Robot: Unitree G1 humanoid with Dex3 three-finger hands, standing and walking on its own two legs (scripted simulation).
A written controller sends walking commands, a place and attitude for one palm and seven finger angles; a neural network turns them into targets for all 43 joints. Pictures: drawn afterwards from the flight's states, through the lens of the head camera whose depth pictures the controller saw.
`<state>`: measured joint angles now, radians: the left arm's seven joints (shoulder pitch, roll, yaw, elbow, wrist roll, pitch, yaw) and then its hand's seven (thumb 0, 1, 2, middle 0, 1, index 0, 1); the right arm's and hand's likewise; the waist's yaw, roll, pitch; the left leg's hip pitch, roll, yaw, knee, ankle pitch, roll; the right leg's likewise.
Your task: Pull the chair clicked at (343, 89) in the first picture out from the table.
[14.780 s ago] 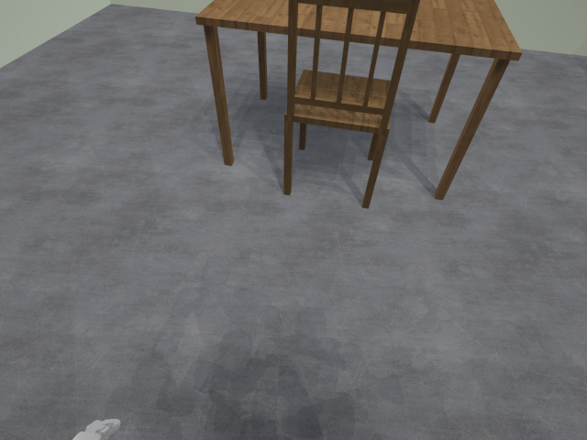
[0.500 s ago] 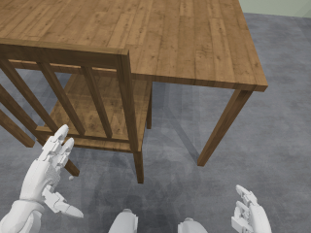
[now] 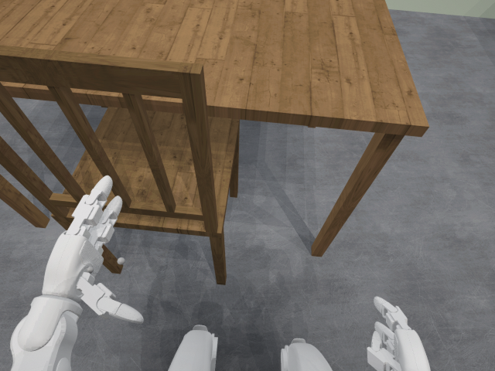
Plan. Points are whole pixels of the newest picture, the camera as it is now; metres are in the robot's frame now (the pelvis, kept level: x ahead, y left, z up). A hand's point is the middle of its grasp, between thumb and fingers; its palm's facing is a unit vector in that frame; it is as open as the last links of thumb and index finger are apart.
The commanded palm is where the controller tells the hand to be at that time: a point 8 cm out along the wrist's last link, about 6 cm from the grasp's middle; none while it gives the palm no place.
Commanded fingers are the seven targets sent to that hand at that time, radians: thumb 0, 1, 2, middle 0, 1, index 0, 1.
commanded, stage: aim the fingers beside a spindle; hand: left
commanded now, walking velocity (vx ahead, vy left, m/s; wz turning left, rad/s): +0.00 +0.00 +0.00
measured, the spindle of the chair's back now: (100, 158) +0.46 +0.29 +0.03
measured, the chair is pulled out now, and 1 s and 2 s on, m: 0.00 0.00 0.00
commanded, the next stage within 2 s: none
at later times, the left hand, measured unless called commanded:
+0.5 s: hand (138, 258) +0.28 +0.18 +0.02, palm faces -0.10 -0.99 -0.03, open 17.0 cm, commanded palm +0.27 +0.24 +0.04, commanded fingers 0.00 -0.50 0.30 -0.06 -0.08 -0.06 -0.08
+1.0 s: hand (143, 240) +0.31 +0.18 +0.02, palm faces -0.08 -0.99 -0.06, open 17.0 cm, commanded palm +0.29 +0.23 +0.02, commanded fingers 0.00 -0.50 0.30 -0.06 -0.08 -0.06 -0.08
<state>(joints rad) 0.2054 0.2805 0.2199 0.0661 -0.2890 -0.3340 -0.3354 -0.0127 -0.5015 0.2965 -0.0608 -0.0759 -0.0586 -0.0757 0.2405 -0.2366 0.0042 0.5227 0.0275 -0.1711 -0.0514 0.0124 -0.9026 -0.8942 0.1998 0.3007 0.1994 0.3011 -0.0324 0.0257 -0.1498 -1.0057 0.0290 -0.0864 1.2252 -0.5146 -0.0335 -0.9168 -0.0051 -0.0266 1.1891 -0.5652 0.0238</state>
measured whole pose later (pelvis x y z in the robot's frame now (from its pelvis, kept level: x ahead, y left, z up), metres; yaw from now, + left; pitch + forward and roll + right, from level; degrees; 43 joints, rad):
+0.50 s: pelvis +0.00 +0.00 -0.01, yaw +0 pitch +20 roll -3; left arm 0.16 0.26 0.17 0.11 -0.25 -0.33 -0.30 -0.01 -0.50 0.30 -0.06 -0.08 -0.06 -0.08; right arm 0.22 -0.24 0.00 0.51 0.02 -0.13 -0.04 0.01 -0.90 -0.89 0.20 0.30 0.20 0.30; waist -0.03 0.03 -0.17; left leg -1.08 0.02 -0.08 1.27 -0.54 -0.03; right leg -1.00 -0.01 -0.02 1.24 -0.59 0.03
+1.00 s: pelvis +0.00 +0.00 -0.02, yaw -1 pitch +21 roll -2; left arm 0.03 0.28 0.21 0.19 -0.25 -0.37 -0.29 -0.01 -0.50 0.30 -0.06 -0.08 -0.06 -0.08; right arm 0.22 -0.24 0.00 0.54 0.02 -0.10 -0.04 0.01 -0.90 -0.89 0.20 0.30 0.20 0.30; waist -0.04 0.02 -0.17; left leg -1.15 0.03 -0.08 1.32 -0.54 -0.04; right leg -1.07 0.00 -0.02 1.30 -0.60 0.02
